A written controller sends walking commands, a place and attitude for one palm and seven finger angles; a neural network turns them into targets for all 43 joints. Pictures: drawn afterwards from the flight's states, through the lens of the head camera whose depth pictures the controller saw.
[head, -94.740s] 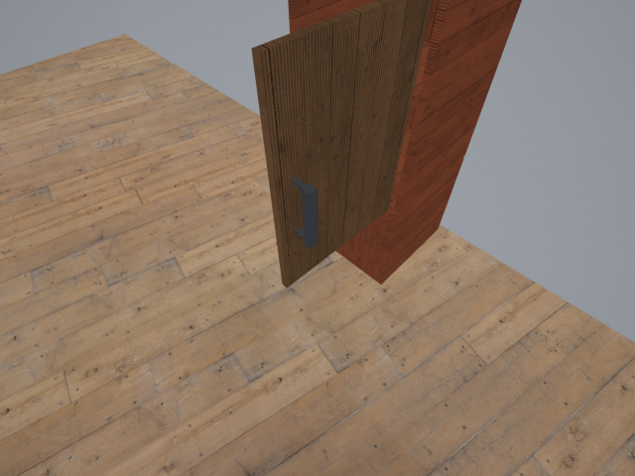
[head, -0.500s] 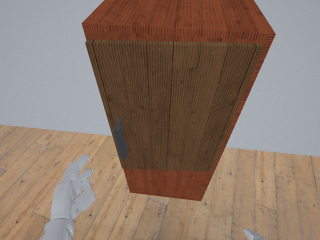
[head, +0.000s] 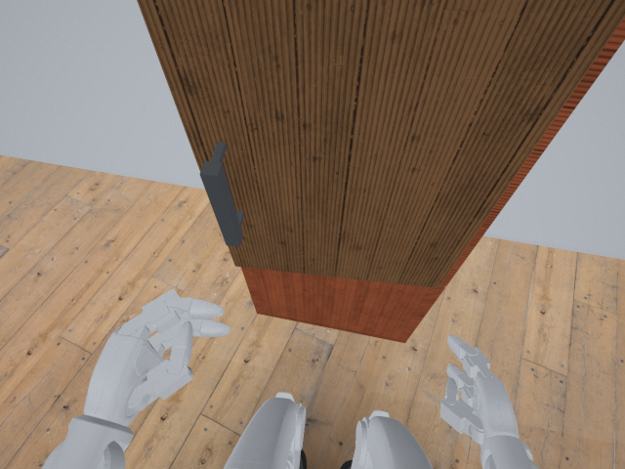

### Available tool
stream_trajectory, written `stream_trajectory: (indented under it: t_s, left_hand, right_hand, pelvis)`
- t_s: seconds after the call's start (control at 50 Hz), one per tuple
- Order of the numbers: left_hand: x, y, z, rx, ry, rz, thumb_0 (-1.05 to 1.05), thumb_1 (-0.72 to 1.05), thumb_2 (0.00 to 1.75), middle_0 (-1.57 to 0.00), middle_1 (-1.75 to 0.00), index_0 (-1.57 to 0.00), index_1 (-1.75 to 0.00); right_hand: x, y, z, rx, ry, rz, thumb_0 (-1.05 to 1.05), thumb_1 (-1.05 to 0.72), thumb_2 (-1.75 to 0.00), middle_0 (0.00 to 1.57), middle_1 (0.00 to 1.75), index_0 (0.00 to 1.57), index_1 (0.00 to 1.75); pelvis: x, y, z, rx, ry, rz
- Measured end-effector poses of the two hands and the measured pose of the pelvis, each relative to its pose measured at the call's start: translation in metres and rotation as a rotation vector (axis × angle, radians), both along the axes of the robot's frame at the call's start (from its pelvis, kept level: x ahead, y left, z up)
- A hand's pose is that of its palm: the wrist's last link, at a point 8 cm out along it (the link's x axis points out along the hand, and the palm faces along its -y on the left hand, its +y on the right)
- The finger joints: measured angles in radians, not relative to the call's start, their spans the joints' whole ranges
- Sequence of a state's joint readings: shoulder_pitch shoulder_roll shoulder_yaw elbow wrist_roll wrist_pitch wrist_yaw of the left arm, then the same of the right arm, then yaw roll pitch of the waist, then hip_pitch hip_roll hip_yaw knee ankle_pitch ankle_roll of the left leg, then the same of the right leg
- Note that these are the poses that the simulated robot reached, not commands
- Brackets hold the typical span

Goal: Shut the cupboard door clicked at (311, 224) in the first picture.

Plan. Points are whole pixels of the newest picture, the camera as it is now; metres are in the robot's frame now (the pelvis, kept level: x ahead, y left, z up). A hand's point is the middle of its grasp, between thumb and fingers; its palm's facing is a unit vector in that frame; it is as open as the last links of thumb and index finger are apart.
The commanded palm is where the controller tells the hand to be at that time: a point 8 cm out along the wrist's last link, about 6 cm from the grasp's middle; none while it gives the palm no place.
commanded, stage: raise the hand and make a fist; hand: left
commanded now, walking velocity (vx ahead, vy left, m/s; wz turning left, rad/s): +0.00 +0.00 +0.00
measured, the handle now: (227, 197) +0.45 +0.17 +0.04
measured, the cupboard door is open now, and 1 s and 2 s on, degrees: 5 5 5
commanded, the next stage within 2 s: bring the fist close to the handle in 1.22 s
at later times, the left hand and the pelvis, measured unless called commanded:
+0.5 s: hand (147, 351) +0.23 +0.20 +0.07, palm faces +0.01 -1.00 -0.03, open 3.1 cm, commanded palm +0.20 +0.25 +0.05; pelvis +0.02 +0.02 +0.01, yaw -1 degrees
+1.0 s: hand (156, 354) +0.23 +0.20 +0.04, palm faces -0.05 -1.00 -0.02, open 3.1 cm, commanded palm +0.21 +0.26 +0.05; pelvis +0.01 +0.02 +0.01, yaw -1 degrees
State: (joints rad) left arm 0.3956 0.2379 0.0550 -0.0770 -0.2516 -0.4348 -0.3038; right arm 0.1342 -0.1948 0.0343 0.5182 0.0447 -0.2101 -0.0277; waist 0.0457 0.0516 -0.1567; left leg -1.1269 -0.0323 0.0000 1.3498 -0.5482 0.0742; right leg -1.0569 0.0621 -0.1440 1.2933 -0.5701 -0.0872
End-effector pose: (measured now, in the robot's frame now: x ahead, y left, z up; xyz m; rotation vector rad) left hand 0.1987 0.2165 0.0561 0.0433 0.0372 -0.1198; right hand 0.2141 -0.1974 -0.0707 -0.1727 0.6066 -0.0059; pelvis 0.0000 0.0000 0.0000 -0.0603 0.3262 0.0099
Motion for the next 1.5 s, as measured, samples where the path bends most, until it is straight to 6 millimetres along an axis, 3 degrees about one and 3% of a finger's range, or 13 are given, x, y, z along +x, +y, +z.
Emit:
stream_trajectory:
  t_s: [0.06, 0.1, 0.24, 0.34, 0.4, 0.54, 0.68, 0.86, 1.04, 1.16, 1.3, 1.44, 1.5]
  left_hand:
    - [0.010, 0.002, -0.020, -0.035, 0.199, 0.004, 0.01, 0.90, 0.90, -0.72, -0.86, -0.72, -0.87]
    - [0.009, 0.012, -0.018, -0.037, 0.232, 0.074, 0.01, 0.90, 0.90, -0.76, -0.90, -0.76, -0.91]
    - [0.000, 0.037, 0.016, 0.015, 0.006, 0.206, 0.02, 0.91, 0.90, -0.89, -1.04, -0.88, -1.05]
    - [0.007, 0.023, -0.013, -0.023, 0.053, 0.068, 0.01, 0.91, 0.90, -0.98, -1.15, -0.98, -1.15]
    - [0.009, 0.021, -0.020, -0.029, 0.085, 0.033, 0.01, 0.90, 0.90, -1.03, -1.21, -1.03, -1.21]
    - [0.003, 0.046, 0.018, -0.008, -0.054, 0.169, 0.02, 0.90, 0.90, -1.16, -1.35, -1.16, -1.35]
    - [0.000, 0.035, -0.015, -0.026, 0.079, 0.081, 0.01, 0.90, 0.90, -1.26, -1.45, -1.26, -1.45]
    - [0.012, 0.051, 0.016, 0.016, -0.084, 0.134, 0.02, 0.90, 0.90, -1.30, -1.49, -1.29, -1.49]
    - [0.012, 0.037, -0.009, -0.022, 0.068, 0.072, 0.01, 0.90, 0.90, -1.30, -1.50, -1.30, -1.50]
    - [0.018, 0.042, 0.010, -0.006, -0.080, 0.125, 0.02, 0.90, 0.90, -1.30, -1.50, -1.30, -1.50]
    - [0.017, 0.033, -0.011, -0.016, 0.060, 0.080, 0.01, 0.90, 0.90, -1.30, -1.50, -1.30, -1.50]
    - [0.020, 0.033, 0.011, -0.003, -0.062, 0.115, 0.02, 0.90, 0.90, -1.30, -1.50, -1.30, -1.50]
    - [0.028, 0.033, 0.005, -0.008, -0.072, 0.122, 0.01, 0.90, 0.90, -1.31, -1.50, -1.30, -1.50]
  right_hand:
    - [-0.017, -0.001, -0.003, 0.022, 0.086, -0.066, 0.01, -0.90, -0.90, 0.20, 0.30, 0.21, 0.30]
    - [-0.026, -0.006, -0.001, 0.011, 0.127, -0.098, 0.01, -0.90, -0.90, 0.20, 0.30, 0.21, 0.30]
    - [-0.032, -0.029, 0.000, -0.085, 0.171, -0.102, 0.01, -0.90, -0.90, 0.20, 0.30, 0.21, 0.30]
    - [-0.019, -0.038, -0.001, -0.133, 0.125, -0.107, 0.01, -0.91, -0.90, 0.20, 0.30, 0.21, 0.30]
    - [-0.012, -0.036, 0.006, -0.139, 0.091, -0.113, 0.01, -0.91, -0.90, 0.20, 0.30, 0.21, 0.30]
    - [-0.003, -0.014, 0.022, -0.095, 0.045, -0.076, 0.01, -0.91, -0.90, 0.20, 0.30, 0.20, 0.30]
    - [-0.010, -0.001, 0.023, -0.095, 0.048, -0.027, 0.01, -0.90, -0.90, 0.20, 0.30, 0.21, 0.30]
    - [-0.032, -0.009, 0.015, -0.109, 0.109, -0.044, 0.01, -0.90, -0.90, 0.20, 0.30, 0.21, 0.30]
    - [-0.042, -0.020, 0.016, -0.116, 0.130, -0.085, 0.01, -0.90, -0.90, 0.20, 0.30, 0.21, 0.30]
    - [-0.036, -0.024, 0.015, -0.129, 0.126, -0.071, 0.01, -0.90, -0.90, 0.20, 0.30, 0.21, 0.30]
    - [-0.025, -0.022, 0.015, -0.105, 0.115, -0.067, 0.01, -0.91, -0.90, 0.20, 0.30, 0.21, 0.30]
    - [-0.018, -0.019, 0.014, -0.104, 0.100, -0.045, 0.01, -0.90, -0.90, 0.20, 0.30, 0.21, 0.30]
    - [-0.017, -0.019, 0.009, -0.102, 0.107, -0.033, 0.01, -0.90, -0.90, 0.20, 0.30, 0.21, 0.30]
  pelvis:
    - [0.010, 0.001, 0.008, 0.013, 0.012, -0.016]
    - [0.017, 0.002, 0.014, 0.016, 0.014, -0.023]
    - [0.028, 0.009, 0.014, 0.008, 0.029, -0.011]
    - [0.022, 0.014, 0.003, 0.001, 0.042, -0.013]
    - [0.019, 0.015, 0.002, 0.000, 0.040, -0.019]
    - [0.016, 0.019, 0.010, -0.008, 0.012, -0.011]
    - [0.008, 0.021, 0.011, -0.018, 0.006, 0.000]
    - [0.006, 0.022, 0.011, -0.020, 0.002, -0.002]
    - [0.009, 0.020, 0.014, -0.011, 0.004, -0.012]
    - [0.010, 0.017, 0.011, -0.011, 0.006, -0.009]
    - [0.012, 0.015, 0.011, -0.009, 0.009, -0.009]
    - [0.015, 0.013, 0.011, -0.008, 0.011, -0.006]
    - [0.014, 0.012, 0.007, -0.009, 0.017, -0.004]
